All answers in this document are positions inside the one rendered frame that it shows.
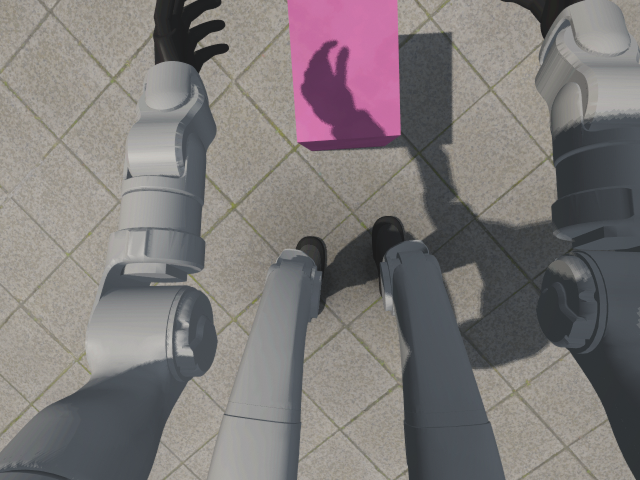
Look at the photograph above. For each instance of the right robot hand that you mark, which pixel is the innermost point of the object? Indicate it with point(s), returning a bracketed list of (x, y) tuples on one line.
[(545, 11)]

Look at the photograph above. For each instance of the robot right foot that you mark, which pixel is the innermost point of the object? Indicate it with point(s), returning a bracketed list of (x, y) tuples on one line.
[(387, 232)]

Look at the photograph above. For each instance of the robot right forearm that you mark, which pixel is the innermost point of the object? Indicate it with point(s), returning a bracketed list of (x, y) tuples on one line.
[(589, 77)]

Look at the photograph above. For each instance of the right robot upper arm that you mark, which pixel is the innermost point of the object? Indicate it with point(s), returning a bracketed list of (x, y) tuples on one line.
[(590, 305)]

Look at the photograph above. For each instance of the robot right thigh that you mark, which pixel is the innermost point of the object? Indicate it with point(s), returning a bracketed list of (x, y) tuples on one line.
[(447, 432)]

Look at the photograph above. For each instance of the left robot hand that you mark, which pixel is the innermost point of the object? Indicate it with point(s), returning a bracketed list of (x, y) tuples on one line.
[(174, 41)]

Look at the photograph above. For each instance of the robot left forearm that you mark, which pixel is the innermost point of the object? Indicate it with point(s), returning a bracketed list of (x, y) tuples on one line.
[(163, 185)]

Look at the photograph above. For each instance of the left robot upper arm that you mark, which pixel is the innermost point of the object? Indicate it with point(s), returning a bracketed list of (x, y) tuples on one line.
[(144, 344)]

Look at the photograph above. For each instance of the carton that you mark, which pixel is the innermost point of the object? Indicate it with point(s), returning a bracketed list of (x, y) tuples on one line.
[(345, 67)]

